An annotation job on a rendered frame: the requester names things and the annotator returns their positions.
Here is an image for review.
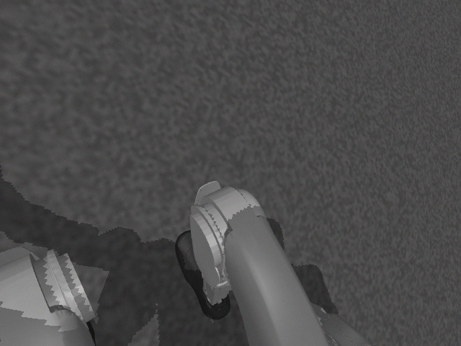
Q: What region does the right robot foot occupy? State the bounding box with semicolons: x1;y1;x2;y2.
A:
175;231;231;320

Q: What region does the right robot hand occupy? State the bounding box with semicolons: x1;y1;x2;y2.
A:
310;302;372;346

